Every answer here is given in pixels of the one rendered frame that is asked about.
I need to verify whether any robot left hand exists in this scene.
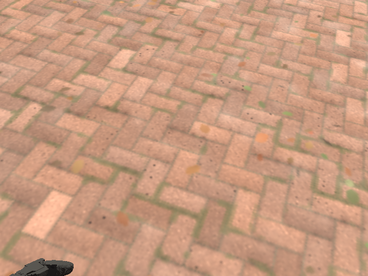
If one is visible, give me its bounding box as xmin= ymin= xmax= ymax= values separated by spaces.
xmin=10 ymin=258 xmax=74 ymax=276

